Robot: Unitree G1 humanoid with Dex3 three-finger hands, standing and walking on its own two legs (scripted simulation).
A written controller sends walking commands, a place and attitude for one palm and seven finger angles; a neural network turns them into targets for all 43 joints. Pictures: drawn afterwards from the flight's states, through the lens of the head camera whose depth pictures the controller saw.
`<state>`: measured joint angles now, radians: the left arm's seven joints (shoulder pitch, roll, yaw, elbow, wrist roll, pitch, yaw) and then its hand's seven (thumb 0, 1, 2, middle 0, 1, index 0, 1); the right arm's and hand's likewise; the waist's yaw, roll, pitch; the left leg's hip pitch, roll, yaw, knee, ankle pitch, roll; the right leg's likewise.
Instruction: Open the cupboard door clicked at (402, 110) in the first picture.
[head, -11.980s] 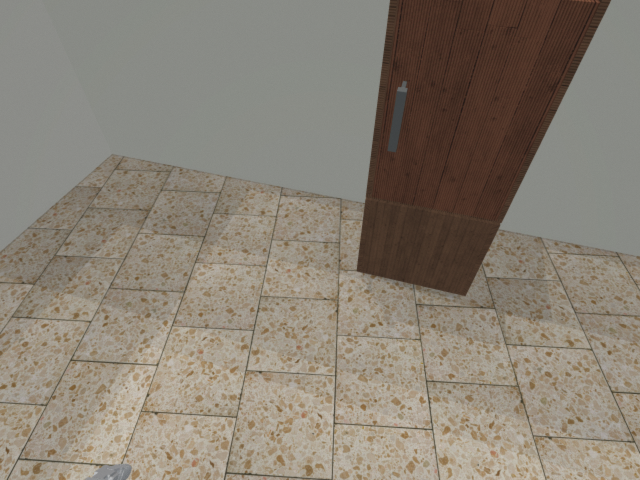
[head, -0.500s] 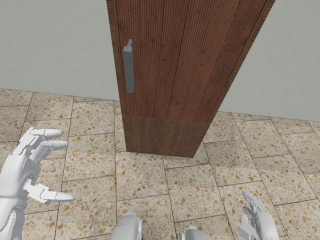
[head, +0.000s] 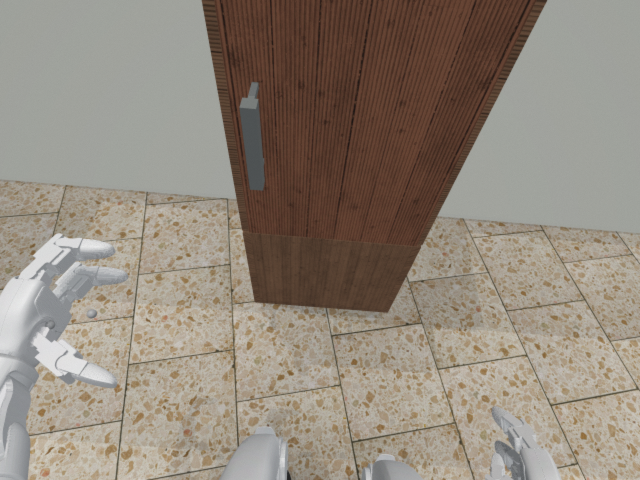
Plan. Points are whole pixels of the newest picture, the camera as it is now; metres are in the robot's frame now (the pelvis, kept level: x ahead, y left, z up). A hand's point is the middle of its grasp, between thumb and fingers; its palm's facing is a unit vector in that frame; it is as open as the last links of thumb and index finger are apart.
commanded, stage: raise the hand with hooked fingers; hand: left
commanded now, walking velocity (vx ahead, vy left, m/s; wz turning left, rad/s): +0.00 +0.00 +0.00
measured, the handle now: (255, 139) +0.60 +0.14 +0.04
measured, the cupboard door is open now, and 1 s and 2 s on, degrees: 0 0 0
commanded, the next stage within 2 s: move the hooked fingers beside the handle in 0.36 s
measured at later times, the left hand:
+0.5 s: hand (123, 316) +0.28 +0.24 +0.05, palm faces +0.02 -1.00 -0.06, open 14.0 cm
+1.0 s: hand (149, 253) +0.37 +0.24 +0.05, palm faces +0.00 -1.00 -0.04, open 14.0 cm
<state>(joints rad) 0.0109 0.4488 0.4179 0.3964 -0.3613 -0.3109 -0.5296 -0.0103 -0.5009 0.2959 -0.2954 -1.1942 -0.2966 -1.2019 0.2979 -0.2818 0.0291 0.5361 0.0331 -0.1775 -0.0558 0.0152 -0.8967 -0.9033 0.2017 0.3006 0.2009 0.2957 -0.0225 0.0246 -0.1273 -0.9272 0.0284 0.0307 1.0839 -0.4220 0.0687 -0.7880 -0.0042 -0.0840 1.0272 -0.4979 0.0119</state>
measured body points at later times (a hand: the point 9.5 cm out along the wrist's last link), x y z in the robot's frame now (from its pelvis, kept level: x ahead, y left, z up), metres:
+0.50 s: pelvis +0.00 -0.03 -0.01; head +0.07 -0.02 +0.44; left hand +0.28 +0.30 +0.05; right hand +0.16 -0.28 -0.09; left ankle +0.06 +0.07 -0.66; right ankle +0.00 -0.14 -0.66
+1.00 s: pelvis +0.01 -0.03 -0.01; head +0.10 -0.01 +0.43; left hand +0.36 +0.29 +0.05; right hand +0.11 -0.30 -0.11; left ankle +0.06 +0.07 -0.66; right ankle +0.00 -0.14 -0.66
